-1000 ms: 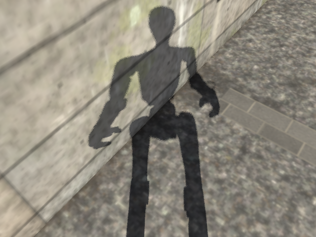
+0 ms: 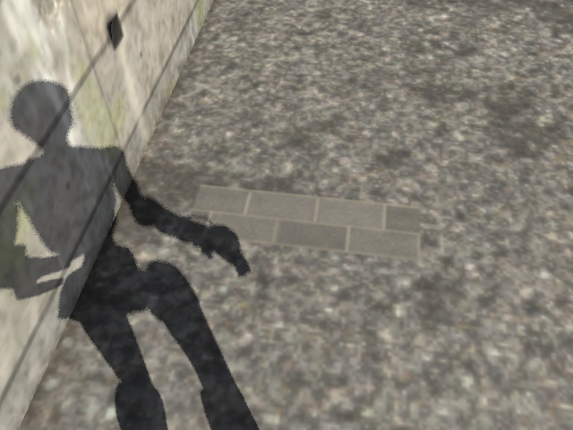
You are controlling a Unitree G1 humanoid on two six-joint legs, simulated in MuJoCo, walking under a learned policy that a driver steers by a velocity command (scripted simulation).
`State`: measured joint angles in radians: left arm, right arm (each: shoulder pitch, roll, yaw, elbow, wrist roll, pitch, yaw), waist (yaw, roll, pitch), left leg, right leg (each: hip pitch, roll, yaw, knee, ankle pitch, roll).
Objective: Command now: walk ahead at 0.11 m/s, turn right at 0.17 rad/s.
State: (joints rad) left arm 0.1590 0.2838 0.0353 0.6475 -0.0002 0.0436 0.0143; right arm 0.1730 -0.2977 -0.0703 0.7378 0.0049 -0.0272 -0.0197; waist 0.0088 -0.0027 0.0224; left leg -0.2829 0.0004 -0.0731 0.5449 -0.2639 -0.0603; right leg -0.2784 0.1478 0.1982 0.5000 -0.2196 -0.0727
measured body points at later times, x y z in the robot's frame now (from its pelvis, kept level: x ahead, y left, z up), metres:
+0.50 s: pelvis +0.14 -0.04 +0.00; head +0.15 -0.06 +0.45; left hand +0.24 +0.24 -0.09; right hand +0.23 -0.31 -0.12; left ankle +0.08 +0.12 -0.66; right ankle +0.12 -0.13 -0.74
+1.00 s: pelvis +0.41 +0.01 -0.01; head +0.46 +0.02 +0.44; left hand +0.48 +0.30 -0.13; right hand +0.59 -0.24 -0.10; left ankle +0.48 +0.09 -0.74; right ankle +0.32 -0.13 -0.64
